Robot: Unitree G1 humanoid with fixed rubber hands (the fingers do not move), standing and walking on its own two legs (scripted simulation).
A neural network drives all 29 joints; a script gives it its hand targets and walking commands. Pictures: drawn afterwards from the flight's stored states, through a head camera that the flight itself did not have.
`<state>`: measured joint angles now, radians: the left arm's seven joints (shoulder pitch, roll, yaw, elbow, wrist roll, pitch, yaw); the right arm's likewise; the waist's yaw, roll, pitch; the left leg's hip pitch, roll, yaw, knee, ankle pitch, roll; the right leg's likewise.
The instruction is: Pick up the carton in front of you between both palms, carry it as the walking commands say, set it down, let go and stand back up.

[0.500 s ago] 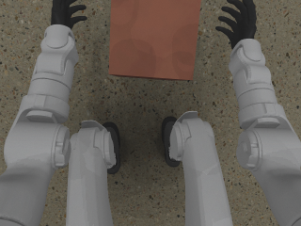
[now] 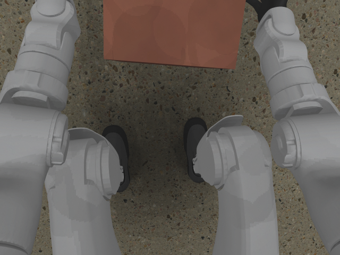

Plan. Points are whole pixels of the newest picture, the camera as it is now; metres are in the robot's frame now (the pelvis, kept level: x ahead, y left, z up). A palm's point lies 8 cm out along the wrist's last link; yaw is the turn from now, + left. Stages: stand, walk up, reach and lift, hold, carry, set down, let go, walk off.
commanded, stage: reach and lift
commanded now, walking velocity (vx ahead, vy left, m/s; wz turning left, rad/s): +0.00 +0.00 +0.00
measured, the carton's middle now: (168, 13) +0.52 -0.04 -0.24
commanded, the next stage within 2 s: none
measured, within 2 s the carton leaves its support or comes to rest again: leaves its support in 0.66 s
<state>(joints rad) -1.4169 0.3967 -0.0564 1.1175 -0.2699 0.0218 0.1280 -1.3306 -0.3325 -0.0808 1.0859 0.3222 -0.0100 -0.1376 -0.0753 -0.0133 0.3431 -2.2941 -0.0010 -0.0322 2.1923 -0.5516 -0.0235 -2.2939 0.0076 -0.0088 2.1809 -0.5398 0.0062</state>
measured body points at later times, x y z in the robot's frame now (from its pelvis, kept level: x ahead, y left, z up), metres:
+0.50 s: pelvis -0.01 +0.00 +0.01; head +0.36 +0.00 +0.26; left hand +0.56 +0.11 -0.18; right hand +0.52 -0.19 -0.18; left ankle +0.12 +0.13 -0.33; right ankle +0.12 -0.12 -0.33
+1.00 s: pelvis +0.00 +0.01 +0.06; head +0.26 +0.00 +0.43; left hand +0.53 +0.11 -0.01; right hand +0.48 -0.19 -0.01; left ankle +0.11 +0.13 -0.33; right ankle +0.12 -0.12 -0.33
